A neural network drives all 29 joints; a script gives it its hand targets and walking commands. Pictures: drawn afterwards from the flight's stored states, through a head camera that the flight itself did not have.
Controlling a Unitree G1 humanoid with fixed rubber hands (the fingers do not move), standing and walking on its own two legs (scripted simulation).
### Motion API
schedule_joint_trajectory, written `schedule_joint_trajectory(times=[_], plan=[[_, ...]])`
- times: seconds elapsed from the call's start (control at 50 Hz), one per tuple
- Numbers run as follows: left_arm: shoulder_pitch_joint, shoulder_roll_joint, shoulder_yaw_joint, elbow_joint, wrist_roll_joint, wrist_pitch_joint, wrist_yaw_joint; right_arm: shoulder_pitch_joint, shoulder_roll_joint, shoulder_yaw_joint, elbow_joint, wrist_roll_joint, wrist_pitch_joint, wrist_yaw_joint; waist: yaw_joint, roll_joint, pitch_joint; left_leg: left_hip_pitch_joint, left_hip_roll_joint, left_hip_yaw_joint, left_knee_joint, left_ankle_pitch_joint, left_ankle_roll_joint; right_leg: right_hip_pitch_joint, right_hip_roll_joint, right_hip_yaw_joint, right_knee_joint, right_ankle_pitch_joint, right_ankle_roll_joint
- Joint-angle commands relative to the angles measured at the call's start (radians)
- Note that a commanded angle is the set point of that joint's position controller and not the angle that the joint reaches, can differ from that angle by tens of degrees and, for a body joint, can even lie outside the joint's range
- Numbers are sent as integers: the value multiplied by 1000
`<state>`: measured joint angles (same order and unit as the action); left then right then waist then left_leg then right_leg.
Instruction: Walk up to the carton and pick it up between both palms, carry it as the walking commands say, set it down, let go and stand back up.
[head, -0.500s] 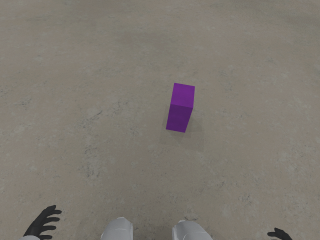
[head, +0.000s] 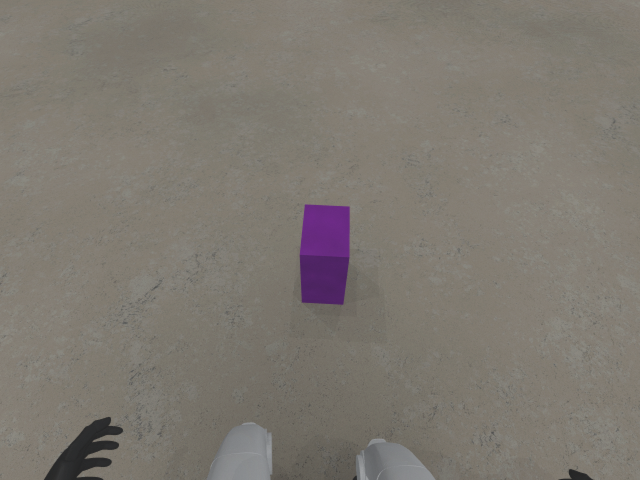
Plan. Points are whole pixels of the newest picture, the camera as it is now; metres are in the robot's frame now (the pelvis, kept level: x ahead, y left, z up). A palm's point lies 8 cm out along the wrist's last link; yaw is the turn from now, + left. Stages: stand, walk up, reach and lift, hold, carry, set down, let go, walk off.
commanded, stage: walk up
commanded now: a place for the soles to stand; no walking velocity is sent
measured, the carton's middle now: (324, 256) +0.83 +0.02 -0.59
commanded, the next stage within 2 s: none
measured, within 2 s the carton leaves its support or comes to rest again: neither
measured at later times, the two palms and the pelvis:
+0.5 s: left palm (135, 382) +0.24 +0.29 -0.10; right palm (622, 468) +0.16 -0.37 -0.09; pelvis +0.12 -0.03 -0.02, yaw -2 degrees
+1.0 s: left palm (174, 326) +0.34 +0.26 -0.12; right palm (601, 377) +0.27 -0.39 -0.09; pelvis +0.22 -0.06 -0.03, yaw +0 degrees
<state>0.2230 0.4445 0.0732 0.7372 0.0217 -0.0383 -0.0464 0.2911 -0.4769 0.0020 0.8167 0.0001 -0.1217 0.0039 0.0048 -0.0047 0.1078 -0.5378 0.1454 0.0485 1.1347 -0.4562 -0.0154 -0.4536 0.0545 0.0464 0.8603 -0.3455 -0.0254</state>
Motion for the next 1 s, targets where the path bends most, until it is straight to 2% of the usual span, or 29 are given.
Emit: schedule_joint_trajectory(times=[0.0,0.04,0.06,0.08,0.1,0.12,0.14,0.28,0.32,0.34,0.36,0.38,0.4,0.42,0.5,0.56,0.6,0.62,0.64,0.66,0.68,0.7,0.74,0.78,0.88,0.9,0.94,0.96,0.98], plan=[[-83,306,101,-73,-17,-25,5,103,-228,-122,-29,-23,-4,1,5,-235,-51,-9,-6,-9,-185,52,36,-35,-323,405,-455,-419,-279],[-178,274,87,-84,-12,-10,-1,299,-243,-146,43,-14,-20,-5,-112,-151,-119,387,-57,55,-327,137,43,-295,-205,207,-257,-422,-192],[-175,190,64,-99,-7,1,-3,449,-283,-165,80,-24,-26,-13,-187,64,-172,558,-64,-19,-409,76,57,-396,-141,119,0,-428,-131],[-176,123,43,-118,-4,0,4,508,-370,-186,63,-41,-33,-28,-207,313,-172,586,169,-519,-729,-349,164,-533,-6,-33,364,-307,-51],[-142,157,50,-122,4,1,14,347,-414,-182,-2,-28,-34,-27,-114,220,-104,469,334,-803,-931,-516,234,-573,-30,44,448,-204,-28],[-145,253,75,-89,17,5,8,205,-416,-180,-22,-11,-30,-33,-88,90,-71,425,346,-779,-928,-563,293,-522,-112,66,459,-191,-10],[-122,260,81,-86,7,3,6,151,-401,-173,-45,-13,-26,-36,-60,67,-76,370,316,-754,-884,-558,297,-482,-127,42,436,-179,8],[-24,232,109,-58,-4,-5,-21,91,-348,-155,-69,-31,-14,-27,1,262,-94,126,223,-343,-707,-188,253,-127,-159,-10,138,-177,-9],[138,222,119,2,-1,-22,-11,23,-283,-130,-88,-29,-6,-16,87,189,-163,-49,124,-127,-466,-43,191,217,-88,-123,-92,-90,-28],[253,245,131,57,14,-38,7,58,-187,-105,-75,-34,3,-20,147,-9,-194,-178,43,-23,-146,79,161,388,-46,-86,-146,-189,-19],[302,363,162,51,24,-49,21,43,-93,-68,-121,-12,-6,-21,198,-372,-121,-447,-139,75,244,41,73,428,-309,455,-439,-429,-83],[211,407,142,13,-1,-54,31,5,-154,-68,-133,6,-7,-33,145,-313,-105,-542,-160,-133,240,-64,67,423,-428,740,-564,-326,-233],[105,367,129,-8,-32,-48,26,-42,-229,-89,-106,2,-8,-39,102,-82,-55,-494,-95,-207,234,-57,68,377,-438,712,-544,-283,-256],[87,307,110,-13,-31,-47,30,32,-244,-98,-86,11,-9,-33,77,-51,-68,-454,-54,-131,199,-10,56,342,-403,559,-438,-88,-246],[24,301,106,-52,-17,-49,34,100,-218,-110,-51,-9,0,-10,35,-187,-61,-246,-35,-30,12,2,45,122,-353,336,-393,-207,-240],[36,330,109,-44,-15,-47,29,49,-220,-108,-63,-9,-7,4,40,-242,-20,-207,-32,-7,-112,43,36,82,-359,312,-380,-190,-259],[-16,326,97,-58,-22,-36,21,128,-213,-115,-52,-2,-16,5,-10,-216,-31,-4,-61,52,-242,109,49,-51,-354,169,-305,-160,-220],[-79,292,74,-62,-11,-24,16,239,-201,-129,-5,-7,-23,-3,-94,-193,-78,214,-110,105,-307,129,54,-145,-296,79,-187,-157,-178],[-77,207,62,-63,-4,-18,16,416,-249,-149,65,-7,-34,-19,-179,7,-151,435,-137,-8,-356,89,56,-259,-233,18,159,-56,-122],[-83,127,36,-112,-15,-26,19,476,-353,-180,50,-28,-42,-36,-202,292,-188,535,73,-500,-552,-100,190,-477,-119,-89,516,-14,-49],[-92,179,56,-119,-12,-21,32,396,-424,-180,7,-11,-33,-38,-129,175,-161,451,277,-927,-814,-186,292,-536,-63,-34,560,-201,-29],[-114,253,72,-104,-2,-11,29,290,-432,-182,-27,6,-26,-43,-109,-15,-135,450,300,-925,-799,-226,335,-481,-126,61,537,-220,-29],[-46,249,86,-52,-6,8,26,172,-404,-164,-25,-6,-22,-61,-44,-55,-71,230,250,-800,-733,-236,291,-368,-155,42,484,-201,-13],[-25,222,94,-54,1,14,11,109,-359,-147,-25,-29,-14,-65,-3,106,-48,87,182,-611,-699,-233,271,-250,-163,15,397,-226,-17],[43,213,99,-20,12,27,15,49,-335,-144,-38,-37,8,-66,16,238,-71,-102,169,-468,-660,-276,262,-74,-141,-50,287,-183,-22],[94,226,106,-8,13,33,15,-18,-322,-139,-56,-37,9,-72,55,238,-64,-203,185,-462,-648,-205,238,45,-164,-38,218,-130,-34],[218,226,117,55,18,10,32,-41,-224,-105,-59,-33,25,-65,133,63,-102,-308,34,-204,-289,-120,164,228,-98,-47,-59,-200,-10],[260,279,136,60,37,-1,46,-32,-108,-70,-55,-13,27,-68,170,-264,-47,-450,-122,-42,124,18,80,239,-305,369,-407,-450,-26],[111,351,116,11,26,-9,53,-25,-102,-56,-71,2,26,-78,99,-233,26,-449,-174,-118,160,-75,57,87,-432,631,-559,-302,-98]])
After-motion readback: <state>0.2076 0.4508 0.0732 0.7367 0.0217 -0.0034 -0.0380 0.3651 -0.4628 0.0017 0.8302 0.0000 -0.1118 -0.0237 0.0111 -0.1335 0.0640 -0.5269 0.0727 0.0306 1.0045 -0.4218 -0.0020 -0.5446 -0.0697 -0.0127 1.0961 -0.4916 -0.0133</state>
